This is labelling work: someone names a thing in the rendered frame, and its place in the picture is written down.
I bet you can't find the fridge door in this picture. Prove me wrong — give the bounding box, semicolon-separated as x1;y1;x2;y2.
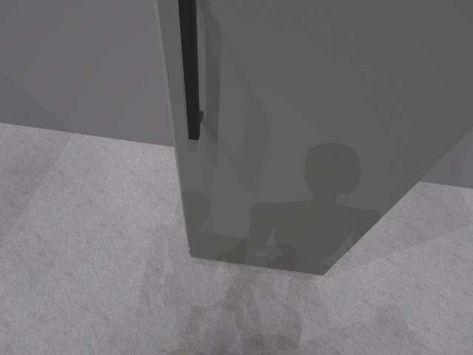
157;0;473;276

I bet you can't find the handle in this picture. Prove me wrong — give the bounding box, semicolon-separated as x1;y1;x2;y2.
178;0;203;140

